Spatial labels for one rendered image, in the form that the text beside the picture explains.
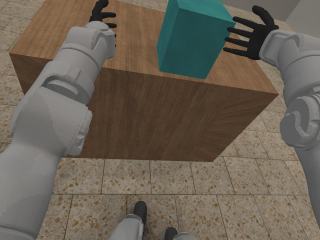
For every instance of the robot left forearm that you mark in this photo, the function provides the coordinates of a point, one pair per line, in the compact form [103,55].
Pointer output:
[74,69]

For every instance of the robot right forearm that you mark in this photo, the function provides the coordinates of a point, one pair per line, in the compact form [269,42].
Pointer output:
[297,57]

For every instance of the robot left upper arm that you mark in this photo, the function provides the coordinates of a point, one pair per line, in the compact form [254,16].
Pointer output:
[51,126]

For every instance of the robot right hand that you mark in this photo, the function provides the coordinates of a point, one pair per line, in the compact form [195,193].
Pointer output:
[256,38]

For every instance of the robot right upper arm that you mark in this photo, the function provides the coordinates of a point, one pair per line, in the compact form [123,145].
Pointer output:
[300,129]

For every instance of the robot left foot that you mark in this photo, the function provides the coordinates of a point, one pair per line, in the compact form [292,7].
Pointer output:
[140,209]

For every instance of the carton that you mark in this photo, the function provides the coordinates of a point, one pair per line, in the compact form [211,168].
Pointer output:
[192,36]

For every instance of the robot left hand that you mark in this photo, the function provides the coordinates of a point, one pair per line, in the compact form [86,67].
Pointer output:
[97,15]

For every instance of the left robot thigh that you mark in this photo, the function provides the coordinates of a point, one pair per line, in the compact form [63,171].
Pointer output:
[128,229]

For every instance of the pedestal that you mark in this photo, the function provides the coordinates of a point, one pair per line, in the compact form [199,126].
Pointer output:
[138,111]

